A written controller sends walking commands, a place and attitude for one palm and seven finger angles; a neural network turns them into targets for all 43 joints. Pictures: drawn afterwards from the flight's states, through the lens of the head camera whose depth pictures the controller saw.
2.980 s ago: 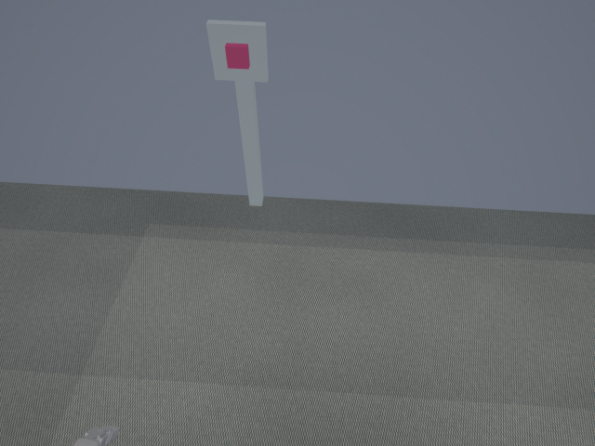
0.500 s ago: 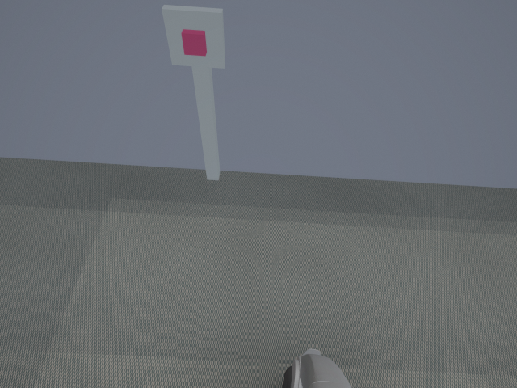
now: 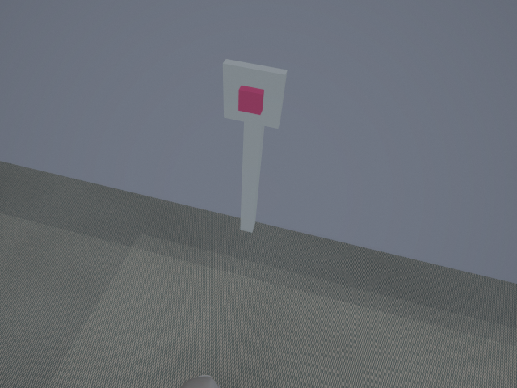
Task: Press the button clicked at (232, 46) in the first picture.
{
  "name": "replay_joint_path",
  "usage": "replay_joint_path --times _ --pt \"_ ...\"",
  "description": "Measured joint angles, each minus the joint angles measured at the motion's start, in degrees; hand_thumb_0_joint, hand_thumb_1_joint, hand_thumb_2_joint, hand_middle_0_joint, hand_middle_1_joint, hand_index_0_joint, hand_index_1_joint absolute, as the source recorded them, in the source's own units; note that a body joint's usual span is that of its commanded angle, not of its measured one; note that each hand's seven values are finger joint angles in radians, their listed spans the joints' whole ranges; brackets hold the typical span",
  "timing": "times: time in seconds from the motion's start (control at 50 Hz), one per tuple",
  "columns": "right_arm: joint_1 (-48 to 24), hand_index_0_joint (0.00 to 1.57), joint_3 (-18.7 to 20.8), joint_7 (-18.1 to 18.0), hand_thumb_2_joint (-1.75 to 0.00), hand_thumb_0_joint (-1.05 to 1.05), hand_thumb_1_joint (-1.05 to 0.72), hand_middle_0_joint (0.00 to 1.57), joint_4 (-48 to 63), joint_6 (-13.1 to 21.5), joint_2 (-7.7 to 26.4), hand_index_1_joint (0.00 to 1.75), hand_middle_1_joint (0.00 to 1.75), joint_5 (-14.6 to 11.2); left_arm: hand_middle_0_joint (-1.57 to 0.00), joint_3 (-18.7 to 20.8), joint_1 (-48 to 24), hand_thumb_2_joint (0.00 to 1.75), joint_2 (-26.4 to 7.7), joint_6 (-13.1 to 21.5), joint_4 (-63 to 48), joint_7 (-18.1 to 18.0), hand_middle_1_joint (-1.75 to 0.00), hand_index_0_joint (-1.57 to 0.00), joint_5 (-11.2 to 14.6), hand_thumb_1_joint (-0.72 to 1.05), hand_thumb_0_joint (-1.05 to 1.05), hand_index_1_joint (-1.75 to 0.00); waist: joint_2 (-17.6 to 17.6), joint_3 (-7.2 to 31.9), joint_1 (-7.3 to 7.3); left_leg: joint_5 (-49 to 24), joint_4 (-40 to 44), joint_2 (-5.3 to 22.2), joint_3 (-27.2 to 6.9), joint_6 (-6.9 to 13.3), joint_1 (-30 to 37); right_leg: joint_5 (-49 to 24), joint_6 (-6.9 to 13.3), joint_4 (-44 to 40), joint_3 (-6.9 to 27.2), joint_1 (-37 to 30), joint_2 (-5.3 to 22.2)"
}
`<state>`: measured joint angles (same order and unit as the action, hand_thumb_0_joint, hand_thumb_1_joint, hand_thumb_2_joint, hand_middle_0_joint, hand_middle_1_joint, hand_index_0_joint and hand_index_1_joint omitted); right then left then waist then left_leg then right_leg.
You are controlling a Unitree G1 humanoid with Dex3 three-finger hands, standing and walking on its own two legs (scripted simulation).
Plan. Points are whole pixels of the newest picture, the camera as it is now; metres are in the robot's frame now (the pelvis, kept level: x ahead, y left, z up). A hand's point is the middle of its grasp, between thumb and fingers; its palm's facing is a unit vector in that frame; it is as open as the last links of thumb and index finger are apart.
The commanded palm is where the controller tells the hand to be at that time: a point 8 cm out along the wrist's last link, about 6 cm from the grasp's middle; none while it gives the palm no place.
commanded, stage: turn to face it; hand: left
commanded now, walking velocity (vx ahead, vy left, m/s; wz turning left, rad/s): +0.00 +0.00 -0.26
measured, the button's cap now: (251, 99) +0.87 +0.09 -0.03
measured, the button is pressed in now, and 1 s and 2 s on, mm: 0 0 0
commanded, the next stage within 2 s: take the last steps up to it in 0.04 s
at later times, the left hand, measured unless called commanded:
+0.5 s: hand out of the picture +0.11 +0.15 -0.16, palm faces -0.01 -0.98 -0.19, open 7.4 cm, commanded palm none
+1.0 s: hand (179, 302) +0.31 +0.18 -0.17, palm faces -0.11 -0.98 -0.18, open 7.4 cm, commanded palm none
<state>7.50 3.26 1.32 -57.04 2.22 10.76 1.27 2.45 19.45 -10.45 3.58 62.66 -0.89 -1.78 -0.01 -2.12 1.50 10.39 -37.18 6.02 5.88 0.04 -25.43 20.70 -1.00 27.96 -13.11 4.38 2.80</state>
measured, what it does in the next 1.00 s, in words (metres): walks ahead: left foot, then right foot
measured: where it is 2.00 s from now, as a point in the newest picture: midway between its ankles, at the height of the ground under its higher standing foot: (249, 384)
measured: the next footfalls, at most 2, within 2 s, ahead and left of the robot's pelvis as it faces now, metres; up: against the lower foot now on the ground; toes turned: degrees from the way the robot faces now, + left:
left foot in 0.02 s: +0.15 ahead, +0.11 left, +0.00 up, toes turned +8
right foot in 0.38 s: +0.12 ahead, -0.10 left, +0.00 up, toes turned -12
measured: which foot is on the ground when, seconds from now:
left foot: up 0.00-0.00, down 0.02-0.40, up 0.42-0.78, down 0.80-1.00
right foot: down 0.00-0.02, up 0.04-0.36, down 0.38-0.80, up 0.82-1.00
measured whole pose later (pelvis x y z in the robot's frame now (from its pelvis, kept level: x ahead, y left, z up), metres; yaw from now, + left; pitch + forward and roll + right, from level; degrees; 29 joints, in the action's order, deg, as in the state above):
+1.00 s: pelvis +0.27 +0.01 +0.01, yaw -10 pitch -2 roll +1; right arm 14.8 2.4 -1.3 -61.7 3.5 7.9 1.3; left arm 3.5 15.9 -9.2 0.6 62.7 -0.1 -1.7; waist -2.0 -2.3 -0.2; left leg 12.1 -27.4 2.1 11.2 2.1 -13.5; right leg 21.4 1.3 59.3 -3.8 24.9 4.5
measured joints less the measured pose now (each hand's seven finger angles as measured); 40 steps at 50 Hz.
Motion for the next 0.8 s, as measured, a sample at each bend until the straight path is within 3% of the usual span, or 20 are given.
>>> replay_joint_path --times 0.02,0.08,0.14,0.26,0.36,0.4,0.46,0.52,0.56,0.64,0.72,0.8 --pt "-0.26 0.19 -0.35 -0.03 -0.9 0.0 -0.91 0.19 0.35 0.54 0.23 0.3 0.3 0.15 -0.2 -0.12 1.33 0.9 0.24 -0.28 0.2 -0.03 -0.3 -0.2 0.17 0.93 0.0 -0.3 0.29 0.0 0.53 -3.1 3.2 -0.13 0.24 0.51 2.43 1.82 -0.37 2.89 0.4 0.43 0.27" --pt "-1.54 0.19 -1.46 -0.94 -0.9 0.0 -0.91 0.19 0.33 1.29 -1.17 0.3 0.3 0.11 -0.2 -0.23 2.12 0.9 -0.1 -2.1 1.51 -0.34 -0.3 -0.2 0.7 0.92 0.0 -0.3 -1.99 -1.4 1.42 1.96 -0.1 -1.6 2.42 2.68 3.46 10.14 0.41 22.0 5.99 7.35 1.3" --pt "-1.28 0.2 -2.39 -1.78 -0.9 0.0 -0.91 0.19 -0.41 1.01 -2.72 0.3 0.3 -0.07 -0.2 -0.21 1.74 0.9 0.32 -3.27 2.42 -0.42 -0.3 -0.2 0.69 0.92 0.01 -0.3 -2.44 -1.73 1.52 2.39 3.03 -2.3 4.17 2.62 6.67 9.17 0.5 32.21 8.34 13.7 1.13" --pt "0.52 0.2 -0.99 -2.48 -0.9 -0.03 -0.95 0.2 -1.77 0.47 -2.46 0.3 0.3 -0.38 -0.19 -0.49 1.05 0.9 2.58 -3.92 1.51 -0.03 -0.3 -0.19 0.18 0.91 0.01 -0.3 -0.94 -0.03 -0.02 1.22 9.32 -3.38 6.2 3.07 10.71 5.51 0.82 22.42 8.28 16.5 1.9" --pt "4.03 0.2 -0.25 -1.93 -0.9 -0.03 -0.94 0.2 -4.1 -0.84 -0.86 0.3 0.3 0.21 -0.19 -0.47 0.24 0.9 3.7 -3.42 0.48 0.63 -0.3 -0.19 -0.3 0.91 0.01 -0.3 0.31 1.48 -1.03 3.42 8.46 -3.06 6.91 1.97 12.06 2.0 1.68 11.37 7.09 12.32 0.94" --pt "5.92 0.2 -0.08 -1.78 -0.9 -0.02 -0.93 0.2 -5.25 -1.34 -0.55 0.3 0.3 -0.01 -0.19 -0.48 0.25 0.9 3.76 -2.5 0.1 0.68 -0.3 -0.19 -0.44 0.91 0.01 -0.3 0.48 1.88 -0.88 6.35 5.14 -2.45 7.14 1.12 11.62 -2.53 2.34 5.66 7.07 9.68 0.26" --pt "8.4 0.2 0.05 -1.24 -0.9 -0.01 -0.92 0.19 -7.09 -2.84 -0.17 0.3 0.3 -0.04 -0.2 -0.43 0.58 0.9 4.24 -1.19 0.02 0.34 -0.3 -0.2 -0.14 0.91 0.01 -0.3 1.79 2.44 -0.4 14.9 -6.89 -1.77 3.4 0.45 7.58 -1.8 3.56 4.73 6.24 7.58 -1.33" --pt "8.88 0.2 0.22 -0.76 -0.9 0.0 -0.92 0.19 -7.72 -3.13 -0.34 0.3 0.3 0.12 -0.2 -0.38 2.17 0.9 4.49 -0.32 0.34 -0.09 -0.3 -0.2 -0.03 0.91 0.0 -0.3 1.53 2.5 -0.34 12.76 -17.8 -1.69 0.6 -0.02 2.03 -2.63 3.84 -0.37 6.71 4.12 -2.24" --pt "8.59 0.2 0.4 -0.62 -0.9 0.0 -0.91 0.19 -7.24 -2.64 -0.52 0.3 0.3 0.15 -0.2 -0.49 3.09 0.9 4.69 -0.15 1.06 -0.12 -0.3 -0.2 -0.02 0.91 0.0 -0.3 1.43 2.16 -0.97 10.21 -19.33 -1.07 -0.04 -0.55 -0.57 -3.58 3.75 -3.53 6.97 1.97 -2.6" --pt "7.35 0.2 0.46 -0.43 -0.9 0.0 -0.91 0.19 -5.99 -2.02 -1.29 0.3 0.3 -0.05 -0.2 -0.67 4.12 0.9 4.91 0.02 2.47 -0.05 -0.3 -0.2 -0.02 0.91 0.0 -0.3 1.01 1.14 -1.57 6.95 -14.68 -0.02 -0.21 -1.09 -3.08 -3.72 3.36 -7.23 7.34 -1.33 -2.82" --pt "5.62 0.2 0.51 -0.44 -0.9 0.01 -0.93 0.19 -5.19 -1.58 -1.2 0.3 0.3 -0.16 -0.2 -0.52 4.55 0.9 4.88 -0.09 3.28 0.0 -0.3 -0.2 -0.06 0.91 0.01 -0.3 0.59 -0.13 -0.9 5.55 -6.29 -0.15 0.27 -0.47 -2.09 -1.59 2.28 -7.39 7.65 -3.77 -2.63" --pt "4.49 0.2 -0.13 -0.6 -0.9 0.01 -0.92 0.19 -3.85 0.21 -1.16 0.3 0.3 0.11 -0.2 -0.09 5.55 0.9 4.45 -0.58 3.7 0.06 -0.3 -0.2 0.29 0.91 0.01 -0.3 0.04 -0.9 -0.51 1.01 4.39 -1.36 1.49 1.23 3.66 4.58 0.98 0.54 8.21 -3.38 -1.95"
